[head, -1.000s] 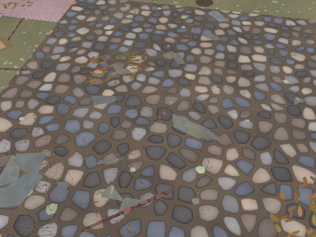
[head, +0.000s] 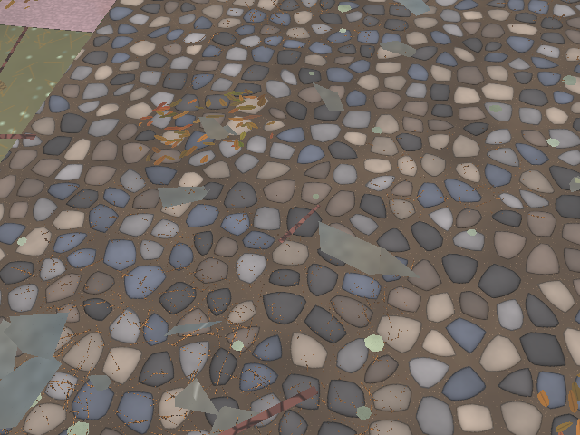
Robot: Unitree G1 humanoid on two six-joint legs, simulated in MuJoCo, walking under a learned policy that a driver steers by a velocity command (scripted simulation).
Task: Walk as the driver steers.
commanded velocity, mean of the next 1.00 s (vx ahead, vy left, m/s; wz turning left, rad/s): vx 0.05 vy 0.00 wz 0.00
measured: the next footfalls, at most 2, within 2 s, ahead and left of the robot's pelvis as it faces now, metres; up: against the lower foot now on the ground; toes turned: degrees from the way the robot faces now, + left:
left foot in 0.08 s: +0.21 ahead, +0.06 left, +0.00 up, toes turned +3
right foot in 0.46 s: +0.17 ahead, -0.13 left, +0.00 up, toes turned -1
